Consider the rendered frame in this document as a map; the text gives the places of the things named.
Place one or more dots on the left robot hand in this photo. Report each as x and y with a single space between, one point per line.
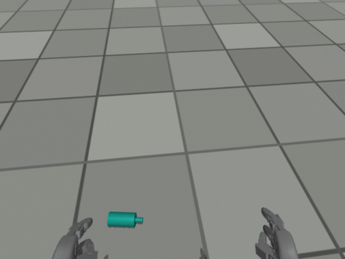
68 247

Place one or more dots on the right robot hand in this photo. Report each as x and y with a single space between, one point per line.
281 240

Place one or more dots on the bottle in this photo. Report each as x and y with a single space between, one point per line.
123 219

